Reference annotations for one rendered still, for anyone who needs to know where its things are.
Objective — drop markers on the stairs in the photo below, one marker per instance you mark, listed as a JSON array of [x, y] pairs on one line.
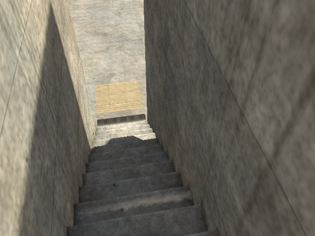
[[130, 188]]

